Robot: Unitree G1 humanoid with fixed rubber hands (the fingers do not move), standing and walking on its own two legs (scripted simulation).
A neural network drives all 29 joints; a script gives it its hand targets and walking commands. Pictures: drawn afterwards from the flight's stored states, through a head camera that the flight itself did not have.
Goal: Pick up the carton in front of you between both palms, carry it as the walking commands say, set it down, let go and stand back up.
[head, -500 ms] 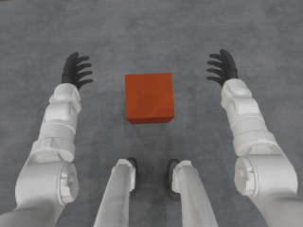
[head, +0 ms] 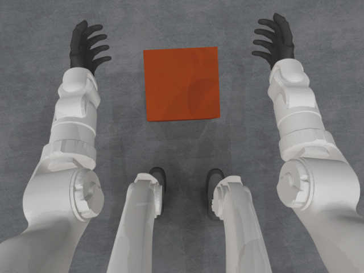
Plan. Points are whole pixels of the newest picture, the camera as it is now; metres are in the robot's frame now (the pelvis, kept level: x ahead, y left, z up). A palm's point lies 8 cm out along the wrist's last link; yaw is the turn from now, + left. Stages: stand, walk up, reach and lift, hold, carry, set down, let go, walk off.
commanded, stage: reach and lift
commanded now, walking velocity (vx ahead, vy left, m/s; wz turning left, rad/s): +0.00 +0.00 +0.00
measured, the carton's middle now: (181, 90) +0.50 +0.03 -0.46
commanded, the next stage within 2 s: none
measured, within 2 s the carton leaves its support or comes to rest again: leaves its support in 1.48 s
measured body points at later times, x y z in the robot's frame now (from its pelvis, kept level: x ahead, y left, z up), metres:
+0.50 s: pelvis -0.06 +0.00 -0.19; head +0.31 +0.01 +0.05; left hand +0.49 +0.21 -0.36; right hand +0.52 -0.16 -0.37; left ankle +0.06 +0.12 -0.55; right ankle +0.06 -0.12 -0.55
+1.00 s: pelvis -0.05 +0.00 -0.22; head +0.32 +0.01 +0.03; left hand +0.50 +0.20 -0.39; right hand +0.52 -0.15 -0.39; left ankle +0.06 +0.12 -0.55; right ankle +0.06 -0.12 -0.55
